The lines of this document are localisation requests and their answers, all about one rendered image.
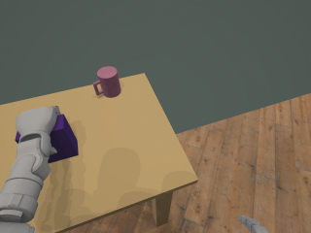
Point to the sponge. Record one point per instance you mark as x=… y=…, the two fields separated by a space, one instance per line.
x=62 y=139

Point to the robot right hand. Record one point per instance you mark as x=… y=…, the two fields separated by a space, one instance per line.
x=252 y=224

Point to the robot left hand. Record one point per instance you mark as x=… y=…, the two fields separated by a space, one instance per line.
x=38 y=119

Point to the table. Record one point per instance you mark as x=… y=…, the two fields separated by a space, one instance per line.
x=128 y=154

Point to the left robot upper arm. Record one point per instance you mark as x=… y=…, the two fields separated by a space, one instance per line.
x=16 y=227

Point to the left robot forearm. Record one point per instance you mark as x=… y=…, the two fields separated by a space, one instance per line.
x=20 y=192

